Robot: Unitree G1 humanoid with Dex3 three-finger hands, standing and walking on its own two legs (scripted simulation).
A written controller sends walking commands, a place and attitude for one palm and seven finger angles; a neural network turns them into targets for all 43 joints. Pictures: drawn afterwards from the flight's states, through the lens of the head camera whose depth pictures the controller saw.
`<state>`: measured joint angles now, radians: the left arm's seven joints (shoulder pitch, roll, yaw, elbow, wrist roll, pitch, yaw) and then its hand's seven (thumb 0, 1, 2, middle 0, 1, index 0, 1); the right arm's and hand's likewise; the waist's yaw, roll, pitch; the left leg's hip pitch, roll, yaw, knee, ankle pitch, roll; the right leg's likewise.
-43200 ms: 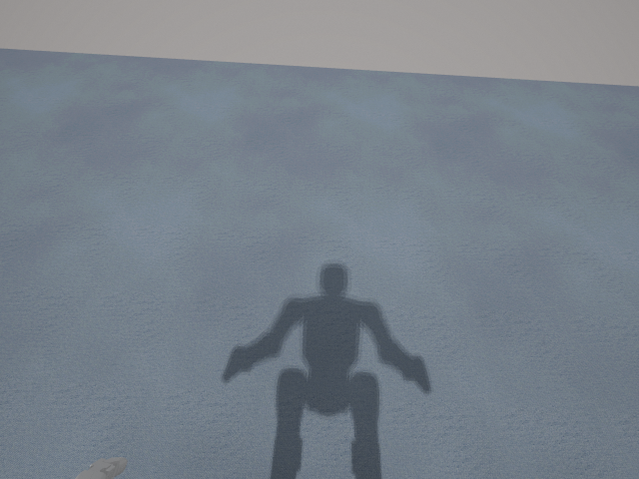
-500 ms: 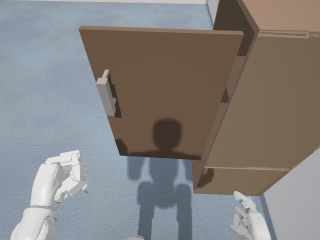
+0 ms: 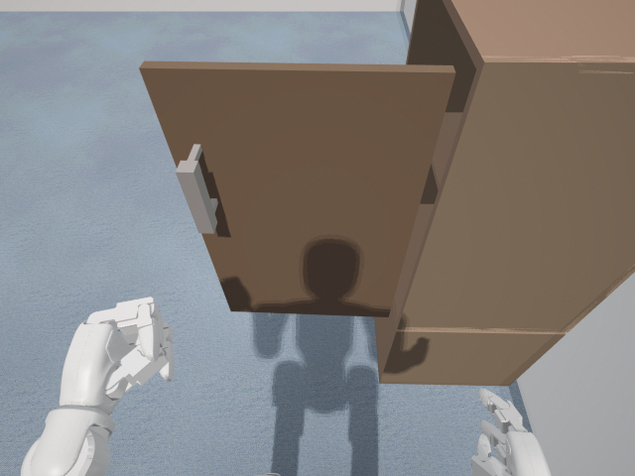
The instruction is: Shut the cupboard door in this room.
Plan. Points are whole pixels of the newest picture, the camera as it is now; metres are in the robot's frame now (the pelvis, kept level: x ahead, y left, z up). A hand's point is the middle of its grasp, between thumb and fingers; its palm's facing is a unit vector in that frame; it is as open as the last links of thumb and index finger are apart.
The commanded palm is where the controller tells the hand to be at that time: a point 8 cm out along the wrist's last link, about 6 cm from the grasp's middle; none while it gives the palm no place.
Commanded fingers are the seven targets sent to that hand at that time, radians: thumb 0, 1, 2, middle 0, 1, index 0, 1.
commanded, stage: bring the fist close to the handle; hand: left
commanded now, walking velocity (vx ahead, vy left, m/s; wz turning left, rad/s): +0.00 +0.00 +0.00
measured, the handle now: (202, 189) +0.48 +0.21 +0.09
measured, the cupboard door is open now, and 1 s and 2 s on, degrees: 89 89 85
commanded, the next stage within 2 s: push the door shut along its arc in 1.46 s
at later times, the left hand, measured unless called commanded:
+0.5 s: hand (179, 299) +0.29 +0.19 +0.09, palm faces +0.04 -1.00 -0.02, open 3.1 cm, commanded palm +0.27 +0.24 +0.09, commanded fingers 0.00 0.90 0.90 -1.30 -1.50 -1.30 -1.50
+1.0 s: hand (203, 247) +0.37 +0.18 +0.09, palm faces +0.04 -1.00 -0.02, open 3.1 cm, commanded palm +0.35 +0.23 +0.09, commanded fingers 0.00 0.90 0.90 -1.30 -1.50 -1.30 -1.50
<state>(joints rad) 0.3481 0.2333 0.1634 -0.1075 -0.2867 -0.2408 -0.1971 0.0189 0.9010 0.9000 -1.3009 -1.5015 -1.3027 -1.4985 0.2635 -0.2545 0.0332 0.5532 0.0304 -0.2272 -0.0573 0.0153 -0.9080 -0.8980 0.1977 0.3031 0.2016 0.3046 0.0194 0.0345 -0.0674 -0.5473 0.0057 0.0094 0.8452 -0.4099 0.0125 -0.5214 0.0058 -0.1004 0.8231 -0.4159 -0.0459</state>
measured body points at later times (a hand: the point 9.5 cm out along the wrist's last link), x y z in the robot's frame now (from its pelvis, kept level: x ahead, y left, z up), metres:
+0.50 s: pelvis +0.00 +0.00 +0.00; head +0.03 -0.01 +0.45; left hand +0.28 +0.24 +0.09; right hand +0.16 -0.23 -0.08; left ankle +0.01 +0.11 -0.70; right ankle +0.00 -0.09 -0.70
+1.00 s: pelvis +0.00 +0.01 +0.01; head +0.04 +0.00 +0.46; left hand +0.36 +0.23 +0.10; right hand +0.13 -0.24 -0.10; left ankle +0.01 +0.11 -0.70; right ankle +0.00 -0.09 -0.70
